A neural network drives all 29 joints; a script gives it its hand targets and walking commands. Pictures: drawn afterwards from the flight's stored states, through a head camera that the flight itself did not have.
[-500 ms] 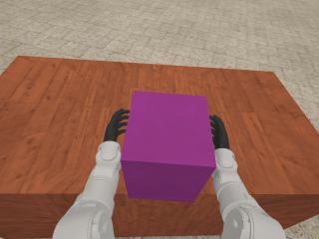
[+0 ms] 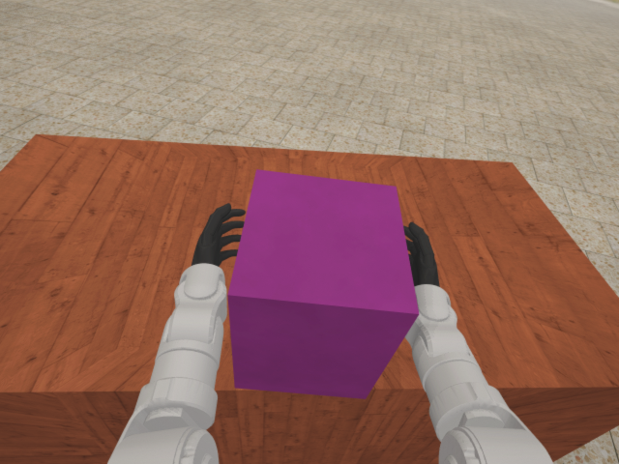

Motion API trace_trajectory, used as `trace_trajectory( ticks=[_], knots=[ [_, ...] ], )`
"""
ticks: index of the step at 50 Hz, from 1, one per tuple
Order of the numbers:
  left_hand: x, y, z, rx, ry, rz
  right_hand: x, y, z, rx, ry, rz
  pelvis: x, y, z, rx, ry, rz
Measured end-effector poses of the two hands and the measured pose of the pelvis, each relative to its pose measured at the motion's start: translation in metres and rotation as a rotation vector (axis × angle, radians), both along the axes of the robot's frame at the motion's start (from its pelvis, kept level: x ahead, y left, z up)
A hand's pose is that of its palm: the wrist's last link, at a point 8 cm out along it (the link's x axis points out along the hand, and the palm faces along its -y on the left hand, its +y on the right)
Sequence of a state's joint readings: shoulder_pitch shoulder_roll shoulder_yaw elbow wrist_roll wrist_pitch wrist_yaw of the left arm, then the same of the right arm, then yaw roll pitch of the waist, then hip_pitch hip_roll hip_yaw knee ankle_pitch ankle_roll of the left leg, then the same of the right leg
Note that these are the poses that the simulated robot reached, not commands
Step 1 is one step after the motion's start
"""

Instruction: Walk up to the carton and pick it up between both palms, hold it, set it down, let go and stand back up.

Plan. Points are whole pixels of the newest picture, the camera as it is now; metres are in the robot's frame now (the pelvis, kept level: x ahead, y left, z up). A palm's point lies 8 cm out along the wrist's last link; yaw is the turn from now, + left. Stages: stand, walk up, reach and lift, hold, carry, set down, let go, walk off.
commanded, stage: reach and lift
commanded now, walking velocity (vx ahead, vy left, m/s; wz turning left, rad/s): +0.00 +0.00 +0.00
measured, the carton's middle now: (313, 289) +0.38 +0.01 +0.04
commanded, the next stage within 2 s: hold in 1.52 s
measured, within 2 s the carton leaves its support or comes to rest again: neither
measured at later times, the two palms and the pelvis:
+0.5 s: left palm (192, 238) +0.36 +0.17 +0.15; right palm (424, 266) +0.36 -0.12 +0.13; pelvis -0.01 +0.01 +0.00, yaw +2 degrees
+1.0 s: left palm (185, 225) +0.35 +0.17 +0.18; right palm (428, 255) +0.35 -0.12 +0.15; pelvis -0.01 +0.01 +0.00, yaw +2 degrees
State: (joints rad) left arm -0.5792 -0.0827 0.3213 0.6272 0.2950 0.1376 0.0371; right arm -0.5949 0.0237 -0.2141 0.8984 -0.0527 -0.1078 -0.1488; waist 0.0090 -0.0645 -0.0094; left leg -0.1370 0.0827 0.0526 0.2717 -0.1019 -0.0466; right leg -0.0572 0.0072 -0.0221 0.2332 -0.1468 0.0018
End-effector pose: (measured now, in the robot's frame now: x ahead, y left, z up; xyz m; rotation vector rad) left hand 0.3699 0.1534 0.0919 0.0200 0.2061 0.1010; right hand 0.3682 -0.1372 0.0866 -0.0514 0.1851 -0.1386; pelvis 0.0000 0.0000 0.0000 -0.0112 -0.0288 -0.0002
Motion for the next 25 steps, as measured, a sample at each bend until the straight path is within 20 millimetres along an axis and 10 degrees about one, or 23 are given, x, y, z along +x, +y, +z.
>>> trace_trajectory(
  ticks=[25],
  knots=[
    [-0.014, 0.012, 0.056, 0.061, -0.033, -0.003, -0.012, 0.012, 0.043, 0.045, -0.048, 0.007, -0.007, 0.010, -0.002, -0.001, -0.072, 0.034]
  ],
)
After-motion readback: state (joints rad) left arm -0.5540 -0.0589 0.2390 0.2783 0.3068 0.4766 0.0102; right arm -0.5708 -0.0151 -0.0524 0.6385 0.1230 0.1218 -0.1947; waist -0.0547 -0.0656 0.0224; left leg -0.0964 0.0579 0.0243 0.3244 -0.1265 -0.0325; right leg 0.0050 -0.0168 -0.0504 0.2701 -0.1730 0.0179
